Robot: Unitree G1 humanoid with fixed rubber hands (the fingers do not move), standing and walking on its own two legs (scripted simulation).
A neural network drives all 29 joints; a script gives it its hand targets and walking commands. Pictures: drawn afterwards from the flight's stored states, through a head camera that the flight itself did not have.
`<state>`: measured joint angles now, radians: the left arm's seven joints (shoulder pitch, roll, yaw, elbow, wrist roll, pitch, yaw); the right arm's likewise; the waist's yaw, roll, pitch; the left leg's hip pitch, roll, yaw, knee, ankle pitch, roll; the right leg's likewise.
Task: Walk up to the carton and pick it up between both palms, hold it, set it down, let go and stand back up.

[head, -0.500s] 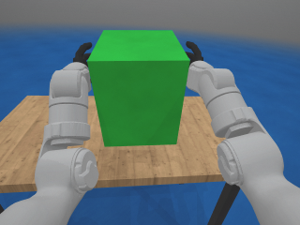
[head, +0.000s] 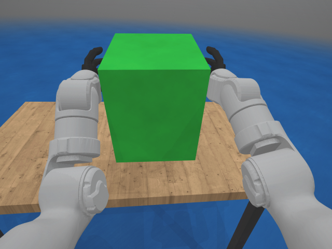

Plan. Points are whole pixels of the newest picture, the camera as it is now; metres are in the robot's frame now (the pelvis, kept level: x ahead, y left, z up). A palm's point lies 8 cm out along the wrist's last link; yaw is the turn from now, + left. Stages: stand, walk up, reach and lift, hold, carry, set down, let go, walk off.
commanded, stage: hold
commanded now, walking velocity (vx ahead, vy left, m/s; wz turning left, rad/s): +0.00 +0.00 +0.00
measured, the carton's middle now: (154, 96) +0.39 +0.00 +0.27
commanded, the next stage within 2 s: none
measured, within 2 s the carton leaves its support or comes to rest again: neither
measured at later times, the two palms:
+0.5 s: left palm (92, 84) +0.39 +0.13 +0.30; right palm (214, 81) +0.38 -0.14 +0.31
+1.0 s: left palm (88, 76) +0.37 +0.13 +0.33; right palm (221, 75) +0.36 -0.14 +0.34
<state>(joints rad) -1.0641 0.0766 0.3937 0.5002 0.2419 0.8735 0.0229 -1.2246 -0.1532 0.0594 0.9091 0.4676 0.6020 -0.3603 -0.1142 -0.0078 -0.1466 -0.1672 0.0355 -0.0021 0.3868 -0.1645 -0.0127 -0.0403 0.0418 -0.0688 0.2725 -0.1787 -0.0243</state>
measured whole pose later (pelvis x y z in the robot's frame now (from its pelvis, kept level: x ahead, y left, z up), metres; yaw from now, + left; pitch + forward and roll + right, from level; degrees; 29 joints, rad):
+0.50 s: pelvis +0.01 +0.00 +0.00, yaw +0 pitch -4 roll -1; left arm -0.98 0.04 0.40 0.34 0.26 0.92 0.01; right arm -1.17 -0.16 0.10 0.79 0.50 0.63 -0.38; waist -0.12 -0.01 -0.12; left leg -0.12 0.03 0.00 0.38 -0.18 -0.02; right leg 0.00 0.04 -0.06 0.27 -0.19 -0.02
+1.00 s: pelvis -0.01 -0.01 +0.00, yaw +0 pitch -4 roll -1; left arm -1.10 0.07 0.44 0.53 0.29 0.88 0.00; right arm -1.28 -0.13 -0.01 0.98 0.40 0.62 -0.34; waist -0.10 0.00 -0.16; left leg -0.15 0.04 0.00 0.37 -0.14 -0.02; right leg -0.05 0.04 -0.07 0.30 -0.18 -0.03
